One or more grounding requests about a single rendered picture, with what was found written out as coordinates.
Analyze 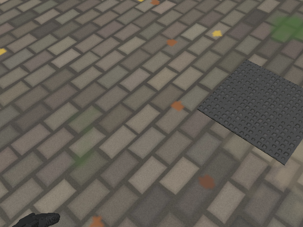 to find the robot left hand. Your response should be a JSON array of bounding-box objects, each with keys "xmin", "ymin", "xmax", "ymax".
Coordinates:
[{"xmin": 12, "ymin": 213, "xmax": 61, "ymax": 227}]

